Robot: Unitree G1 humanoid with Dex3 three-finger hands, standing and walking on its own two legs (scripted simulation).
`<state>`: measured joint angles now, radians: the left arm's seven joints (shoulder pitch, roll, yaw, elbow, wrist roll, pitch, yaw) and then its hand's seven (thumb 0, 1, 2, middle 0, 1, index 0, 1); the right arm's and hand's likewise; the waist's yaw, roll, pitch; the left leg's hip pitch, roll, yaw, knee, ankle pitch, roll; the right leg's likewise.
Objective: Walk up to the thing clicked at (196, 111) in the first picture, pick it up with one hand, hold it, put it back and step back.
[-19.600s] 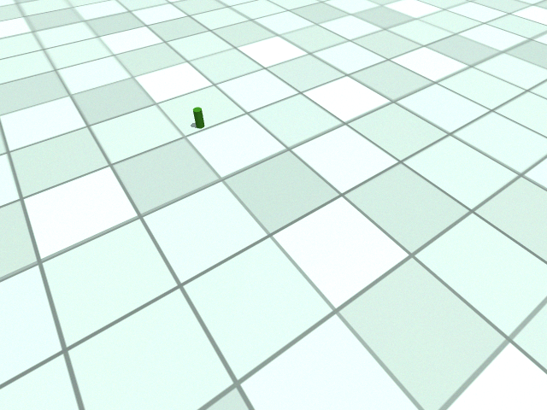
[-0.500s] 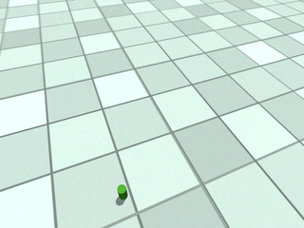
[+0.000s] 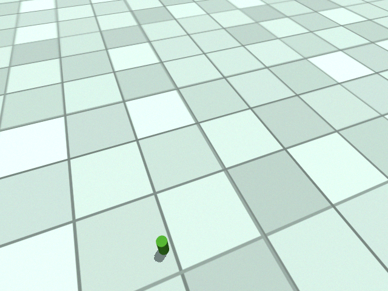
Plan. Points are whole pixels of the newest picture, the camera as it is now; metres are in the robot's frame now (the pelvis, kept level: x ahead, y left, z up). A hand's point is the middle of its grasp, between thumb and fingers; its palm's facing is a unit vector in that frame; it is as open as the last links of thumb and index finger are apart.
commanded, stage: stand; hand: left
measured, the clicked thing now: (162, 245) +0.45 +0.16 -0.71
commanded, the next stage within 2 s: walk up in 0.82 s
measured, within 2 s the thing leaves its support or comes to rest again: neither
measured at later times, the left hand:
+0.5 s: hand out of the picture +0.06 +0.28 -0.15, palm faces +0.00 -0.94 -0.35, open 7.4 cm
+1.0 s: hand out of the picture +0.06 +0.28 -0.15, palm faces +0.00 -0.92 -0.38, open 7.3 cm
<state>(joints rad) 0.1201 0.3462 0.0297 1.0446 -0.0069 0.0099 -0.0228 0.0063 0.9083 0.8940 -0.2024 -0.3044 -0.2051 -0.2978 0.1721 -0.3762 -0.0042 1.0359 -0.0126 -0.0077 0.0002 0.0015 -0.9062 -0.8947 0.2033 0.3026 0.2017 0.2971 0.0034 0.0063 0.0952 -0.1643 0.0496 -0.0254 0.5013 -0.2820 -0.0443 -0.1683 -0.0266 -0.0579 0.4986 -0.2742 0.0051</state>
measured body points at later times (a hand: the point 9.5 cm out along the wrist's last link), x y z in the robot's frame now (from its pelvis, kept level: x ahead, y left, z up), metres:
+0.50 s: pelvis -0.01 +0.02 +0.01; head +0.00 +0.02 +0.46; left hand +0.06 +0.32 -0.12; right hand +0.07 -0.28 -0.12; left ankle +0.00 +0.15 -0.74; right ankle +0.00 -0.12 -0.74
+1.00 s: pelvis -0.04 +0.01 +0.00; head +0.01 +0.01 +0.44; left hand +0.06 +0.33 -0.12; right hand +0.06 -0.30 -0.13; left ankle +0.00 +0.15 -0.74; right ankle +0.00 -0.12 -0.74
